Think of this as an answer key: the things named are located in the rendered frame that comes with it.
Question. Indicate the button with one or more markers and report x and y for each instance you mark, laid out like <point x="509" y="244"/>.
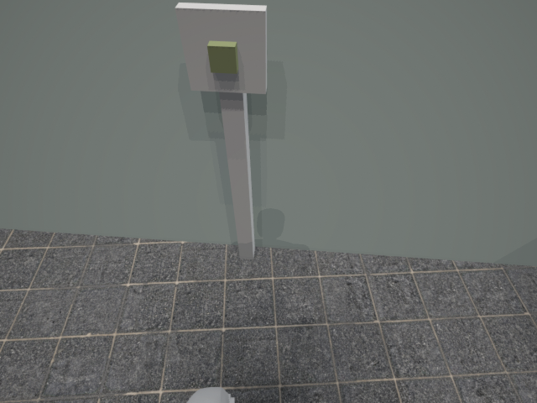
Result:
<point x="223" y="57"/>

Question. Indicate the panel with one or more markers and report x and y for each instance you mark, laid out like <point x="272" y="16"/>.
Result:
<point x="200" y="23"/>

